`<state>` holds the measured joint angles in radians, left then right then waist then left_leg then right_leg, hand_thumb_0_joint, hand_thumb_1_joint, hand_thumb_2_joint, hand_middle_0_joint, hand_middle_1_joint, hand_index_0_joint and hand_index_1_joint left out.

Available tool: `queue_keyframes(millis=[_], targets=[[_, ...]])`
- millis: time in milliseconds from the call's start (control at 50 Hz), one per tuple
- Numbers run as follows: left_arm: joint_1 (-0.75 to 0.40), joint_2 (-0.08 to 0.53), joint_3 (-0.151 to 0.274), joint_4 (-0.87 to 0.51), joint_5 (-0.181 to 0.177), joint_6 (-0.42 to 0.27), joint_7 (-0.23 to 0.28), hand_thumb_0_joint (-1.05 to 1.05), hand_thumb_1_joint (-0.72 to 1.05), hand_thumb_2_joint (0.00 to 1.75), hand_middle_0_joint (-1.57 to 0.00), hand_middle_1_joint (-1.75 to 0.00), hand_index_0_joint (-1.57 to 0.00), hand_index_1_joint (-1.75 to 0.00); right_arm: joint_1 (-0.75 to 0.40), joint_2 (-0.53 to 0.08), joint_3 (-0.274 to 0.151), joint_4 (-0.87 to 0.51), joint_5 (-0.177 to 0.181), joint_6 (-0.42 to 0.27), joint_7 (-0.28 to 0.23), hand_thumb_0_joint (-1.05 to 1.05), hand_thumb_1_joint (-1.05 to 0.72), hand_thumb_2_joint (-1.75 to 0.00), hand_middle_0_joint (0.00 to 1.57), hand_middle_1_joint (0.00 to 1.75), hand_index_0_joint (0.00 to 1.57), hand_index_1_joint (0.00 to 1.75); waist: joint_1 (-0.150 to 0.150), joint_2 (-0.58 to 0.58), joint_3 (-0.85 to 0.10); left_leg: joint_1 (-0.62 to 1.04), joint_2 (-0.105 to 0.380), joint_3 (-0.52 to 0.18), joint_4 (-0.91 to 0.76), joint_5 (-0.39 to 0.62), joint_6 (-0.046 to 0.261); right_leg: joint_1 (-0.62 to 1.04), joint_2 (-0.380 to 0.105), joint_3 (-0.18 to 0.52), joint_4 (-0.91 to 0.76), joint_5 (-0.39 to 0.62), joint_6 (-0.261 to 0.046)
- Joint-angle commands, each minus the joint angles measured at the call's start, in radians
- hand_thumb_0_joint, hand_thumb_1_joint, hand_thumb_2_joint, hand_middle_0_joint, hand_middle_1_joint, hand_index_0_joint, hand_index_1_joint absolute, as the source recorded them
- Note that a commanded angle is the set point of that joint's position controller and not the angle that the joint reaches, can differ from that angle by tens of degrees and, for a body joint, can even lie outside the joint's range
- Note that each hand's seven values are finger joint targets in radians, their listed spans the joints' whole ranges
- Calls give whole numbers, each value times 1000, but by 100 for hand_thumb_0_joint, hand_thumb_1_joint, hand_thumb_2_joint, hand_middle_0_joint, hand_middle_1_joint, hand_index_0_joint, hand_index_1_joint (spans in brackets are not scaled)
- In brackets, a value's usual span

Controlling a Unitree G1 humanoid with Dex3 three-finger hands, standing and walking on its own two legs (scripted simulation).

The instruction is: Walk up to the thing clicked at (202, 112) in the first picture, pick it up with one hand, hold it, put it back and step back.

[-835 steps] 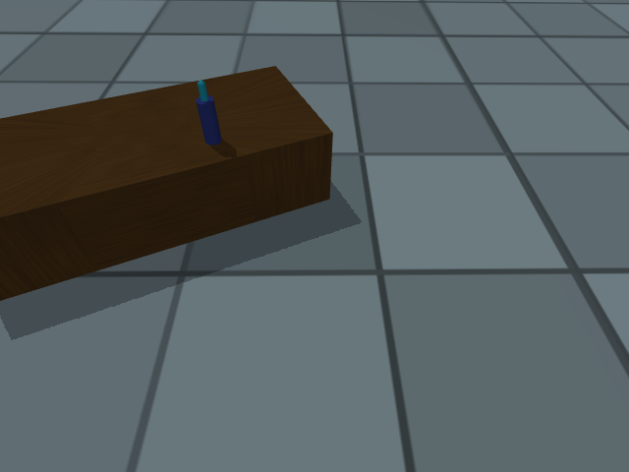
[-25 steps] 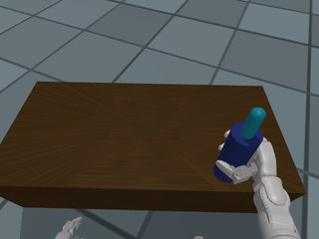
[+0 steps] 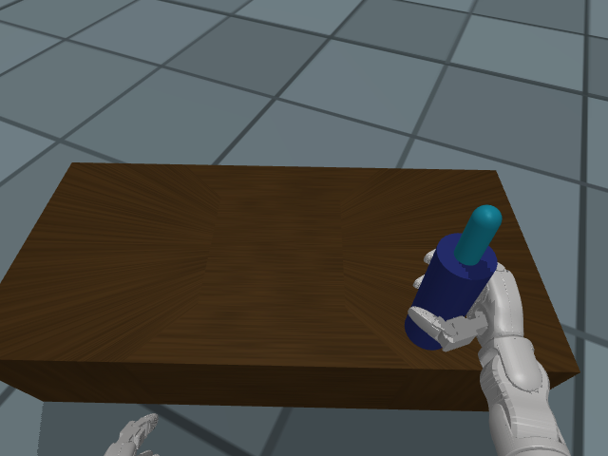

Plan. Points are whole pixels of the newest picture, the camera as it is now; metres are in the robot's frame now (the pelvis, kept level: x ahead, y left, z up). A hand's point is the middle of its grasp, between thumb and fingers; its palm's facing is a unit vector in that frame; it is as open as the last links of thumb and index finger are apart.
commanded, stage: hold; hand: right
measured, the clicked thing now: (452, 281) +0.32 -0.16 +0.08
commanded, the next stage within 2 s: crouch in 1.86 s
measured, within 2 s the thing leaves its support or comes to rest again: neither
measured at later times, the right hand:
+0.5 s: hand (439, 295) +0.33 -0.15 +0.05, palm faces +0.00 +1.00 +0.01, open 9.4 cm
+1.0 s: hand (437, 293) +0.33 -0.15 +0.05, palm faces -0.01 +1.00 +0.01, open 9.4 cm
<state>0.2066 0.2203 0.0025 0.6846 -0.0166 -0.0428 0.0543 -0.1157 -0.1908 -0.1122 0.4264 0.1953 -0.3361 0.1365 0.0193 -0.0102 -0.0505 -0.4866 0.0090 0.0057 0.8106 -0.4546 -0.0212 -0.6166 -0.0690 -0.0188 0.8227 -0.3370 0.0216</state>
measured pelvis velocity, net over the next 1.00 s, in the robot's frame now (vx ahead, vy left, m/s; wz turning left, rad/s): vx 0.00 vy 0.00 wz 0.00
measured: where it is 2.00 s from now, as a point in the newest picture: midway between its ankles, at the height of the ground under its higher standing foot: outside the picture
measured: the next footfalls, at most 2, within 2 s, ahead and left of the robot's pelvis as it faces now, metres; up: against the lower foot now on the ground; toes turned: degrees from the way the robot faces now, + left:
none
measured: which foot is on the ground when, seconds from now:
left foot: down 0.00-1.00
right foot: down 0.00-1.00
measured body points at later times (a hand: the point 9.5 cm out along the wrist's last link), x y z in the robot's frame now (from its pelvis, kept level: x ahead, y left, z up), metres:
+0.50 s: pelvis +0.00 +0.00 +0.00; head +0.04 +0.00 +0.45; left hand +0.13 +0.25 -0.11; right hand +0.32 -0.21 +0.05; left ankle -0.03 +0.13 -0.70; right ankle +0.04 -0.13 -0.70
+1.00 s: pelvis +0.00 +0.00 +0.00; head +0.04 +0.00 +0.45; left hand +0.13 +0.25 -0.11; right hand +0.32 -0.20 +0.05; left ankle -0.03 +0.13 -0.70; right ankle +0.04 -0.13 -0.70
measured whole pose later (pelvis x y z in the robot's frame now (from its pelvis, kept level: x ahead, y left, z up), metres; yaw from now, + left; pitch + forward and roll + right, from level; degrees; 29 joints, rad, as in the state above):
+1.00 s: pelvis +0.00 +0.00 +0.00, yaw +0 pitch +7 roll +1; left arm 0.21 0.22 0.00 0.69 -0.01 -0.04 0.05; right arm -0.15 -0.19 -0.11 0.48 0.19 -0.36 0.14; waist 0.02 -0.01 -0.05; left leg -0.48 0.01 0.00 0.80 -0.44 -0.02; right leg -0.60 -0.07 -0.02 0.80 -0.33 0.02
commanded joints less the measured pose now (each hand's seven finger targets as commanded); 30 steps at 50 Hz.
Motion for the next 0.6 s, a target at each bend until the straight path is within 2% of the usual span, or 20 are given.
queue_keyframes(millis=[0,60,100,140,160,180,220,240,260,280,320,340,380,420,460,480,520,540,560,580], targets=[[-44,127,43,-128,2,-38,11,0,88,91,-20,-30,-19,-31,-272,-106,-44,-242,18,-96,-8,0,-30,-132,134,144,136,144,-6,-1,-248,-2,-24,20,-129,298,19,263,34,3,-99,187,-32],[-31,130,45,-125,5,-39,11,0,88,91,-20,-30,-19,-30,-335,-112,-37,-277,15,-108,-9,0,-29,-133,134,145,137,145,5,-13,-308,0,-23,18,-122,319,20,293,32,6,-93,210,-32],[-34,146,53,-125,2,-37,15,0,88,91,-20,-30,-20,-30,-306,-140,-63,-256,12,-102,-12,0,-31,-134,136,146,138,146,-7,-35,-298,0,-24,17,-126,313,23,303,33,4,-99,211,-27],[-27,141,51,-123,3,-37,13,0,89,91,-20,-30,-20,-30,-329,-101,-27,-265,15,-102,-11,0,-30,-133,135,146,138,146,7,-16,-288,-10,-28,23,-126,298,24,302,29,9,-108,197,-27],[-39,128,42,-127,2,-38,13,0,88,91,-20,-30,-19,-30,-328,-101,-24,-278,15,-104,-15,0,-32,-134,136,146,138,146,0,-25,-271,-6,-28,23,-134,281,24,291,30,7,-115,181,-26],[-29,132,45,-125,2,-38,12,0,88,91,-20,-30,-19,-30,-339,-119,-47,-273,16,-105,-15,0,-30,-134,136,147,138,147,-4,-13,-295,-1,-27,22,-137,281,23,296,32,7,-111,179,-28],[-39,125,39,-131,1,-37,11,0,88,91,-20,-30,-19,-30,-303,-98,-22,-245,15,-102,-13,0,-30,-134,136,146,138,146,2,22,-266,5,-24,16,-141,298,18,275,34,2,-106,180,-35],[-22,147,58,-118,4,-39,11,0,89,91,-19,-30,-20,-30,-292,-109,-46,-218,17,-101,-11,0,-29,-134,135,146,138,146,1,10,-286,-1,-25,19,-132,307,20,281,34,3,-102,195,-33],[-32,135,45,-118,4,-38,9,0,88,91,-20,-30,-20,-30,-296,-103,-32,-221,14,-105,-11,0,-30,-134,136,147,139,147,-2,-12,-266,-5,-25,22,-124,310,22,282,33,4,-105,206,-29],[-25,143,53,-125,4,-37,10,0,89,91,-20,-30,-20,-30,-351,-130,-46,-273,13,-112,-10,0,-28,-134,135,146,138,146,-3,-29,-319,1,-25,19,-123,321,22,309,31,6,-99,223,-29],[-31,127,42,-127,3,-33,9,0,88,91,-20,-30,-20,-30,-343,-136,-52,-278,12,-118,-11,0,-31,-135,137,148,139,148,-13,-29,-297,11,-23,15,-124,335,20,298,34,2,-97,230,-31],[-26,125,37,-125,1,-33,9,0,88,91,-20,-30,-19,-30,-340,-119,-40,-245,13,-116,-11,0,-28,-135,136,148,139,148,1,-4,-292,8,-23,12,-129,338,18,299,34,2,-94,224,-34],[-19,136,49,-120,3,-35,11,0,88,91,-20,-30,-19,-30,-337,-128,-54,-251,17,-116,-12,0,-29,-135,136,147,138,147,0,6,-324,24,-21,10,-127,370,13,303,36,1,-84,247,-37],[-20,138,49,-120,3,-35,9,0,89,91,-20,-30,-20,-30,-314,-101,-29,-216,15,-107,-6,0,-30,-135,136,148,139,148,3,5,-295,8,-23,14,-127,358,14,295,35,0,-88,239,-36],[-31,138,47,-116,3,-35,9,0,88,91,-20,-30,-19,-30,-339,-116,-40,-193,13,-110,-6,0,-30,-136,137,149,140,149,8,-5,-241,-23,-24,16,-130,301,20,261,34,2,-101,187,-33],[-35,129,41,-120,3,-32,7,0,88,91,-20,-30,-19,-30,-378,-138,-55,-253,12,-122,-9,0,-31,-136,138,149,141,149,-4,-21,-271,-13,-24,12,-133,291,21,275,33,3,-102,179,-33],[-36,139,49,-128,4,-34,7,0,88,91,-20,-30,-20,-30,-318,-121,-41,-261,13,-121,-6,0,-33,-137,139,150,142,150,-16,-31,-303,16,-26,18,-135,290,24,297,35,4,-111,187,-27],[-40,128,41,-134,2,-34,7,0,88,91,-20,-30,-20,-30,-349,-126,-44,-298,16,-125,-9,0,-31,-136,138,149,140,149,-13,-25,-322,27,-23,10,-136,317,19,308,36,0,-102,204,-31],[-39,137,45,-132,0,-35,10,0,89,91,-20,-30,-19,-30,-323,-115,-39,-232,16,-114,-9,0,-31,-136,137,149,140,149,4,3,-292,13,-27,16,-140,307,18,292,35,3,-107,193,-32],[-33,137,47,-124,2,-36,8,0,88,91,-20,-30,-19,-30,-271,-91,-35,-176,17,-107,-5,0,-31,-135,136,147,139,147,2,21,-269,8,-26,16,-134,321,16,271,37,0,-103,200,-34]])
